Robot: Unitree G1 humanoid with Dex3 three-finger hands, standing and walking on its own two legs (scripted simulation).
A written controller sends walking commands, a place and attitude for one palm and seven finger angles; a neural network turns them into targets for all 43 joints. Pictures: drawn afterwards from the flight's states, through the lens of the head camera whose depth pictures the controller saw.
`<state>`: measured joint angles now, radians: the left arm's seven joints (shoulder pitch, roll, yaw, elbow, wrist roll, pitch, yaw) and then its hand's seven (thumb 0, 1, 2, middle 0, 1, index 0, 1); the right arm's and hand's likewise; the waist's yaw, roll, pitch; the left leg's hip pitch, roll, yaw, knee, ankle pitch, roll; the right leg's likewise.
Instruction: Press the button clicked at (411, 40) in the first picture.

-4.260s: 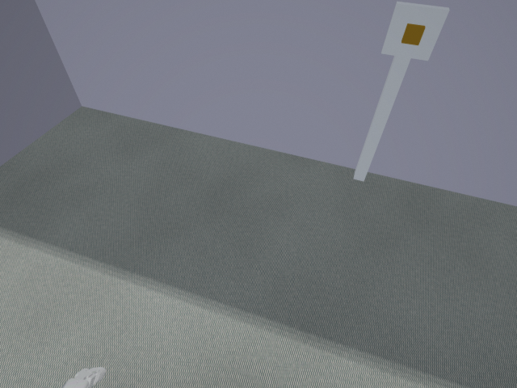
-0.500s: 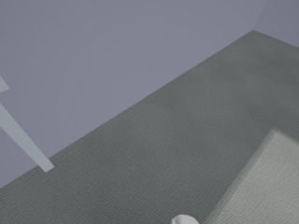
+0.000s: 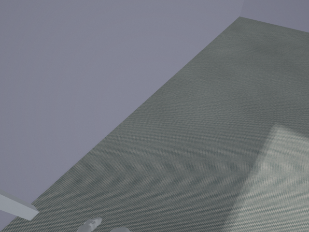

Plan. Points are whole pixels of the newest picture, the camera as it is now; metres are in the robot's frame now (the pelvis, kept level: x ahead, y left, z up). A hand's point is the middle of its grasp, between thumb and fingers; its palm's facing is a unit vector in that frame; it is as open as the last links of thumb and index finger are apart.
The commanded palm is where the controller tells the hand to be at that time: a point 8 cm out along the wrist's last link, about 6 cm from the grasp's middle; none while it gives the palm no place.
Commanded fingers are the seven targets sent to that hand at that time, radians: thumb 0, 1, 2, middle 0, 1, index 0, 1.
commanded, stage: turn to face it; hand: left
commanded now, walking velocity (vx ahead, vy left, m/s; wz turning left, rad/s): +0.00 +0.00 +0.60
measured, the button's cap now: out of the picture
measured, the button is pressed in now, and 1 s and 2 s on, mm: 0 0 0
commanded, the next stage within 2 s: take the last steps up to it in 1.40 s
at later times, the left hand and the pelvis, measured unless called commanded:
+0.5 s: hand out of the picture +0.03 +0.27 -0.17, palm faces +0.32 -0.91 -0.26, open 7.4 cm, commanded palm none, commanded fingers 0.00 0.90 0.90 -0.20 -0.30 -0.20 -0.30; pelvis +0.02 +0.04 +0.00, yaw +16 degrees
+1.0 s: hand out of the picture -0.01 +0.17 -0.14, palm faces +0.57 -0.77 -0.27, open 7.3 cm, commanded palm none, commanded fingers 0.00 0.90 0.90 -0.20 -0.30 -0.20 -0.30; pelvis +0.04 -0.03 +0.01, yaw +36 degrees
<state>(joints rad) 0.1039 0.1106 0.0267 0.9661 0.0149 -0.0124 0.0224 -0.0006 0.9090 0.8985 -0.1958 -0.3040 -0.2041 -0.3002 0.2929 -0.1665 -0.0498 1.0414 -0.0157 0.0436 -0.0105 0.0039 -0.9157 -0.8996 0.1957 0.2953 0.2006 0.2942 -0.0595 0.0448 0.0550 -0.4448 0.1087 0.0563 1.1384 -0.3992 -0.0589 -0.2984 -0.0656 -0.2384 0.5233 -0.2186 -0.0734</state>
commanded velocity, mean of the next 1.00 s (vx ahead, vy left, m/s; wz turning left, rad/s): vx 0.00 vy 0.00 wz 0.59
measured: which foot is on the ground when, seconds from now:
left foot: up 0.00-0.24, down 0.26-0.72, up 0.74-1.00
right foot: down 0.00-0.26, up 0.28-0.70, down 0.72-1.00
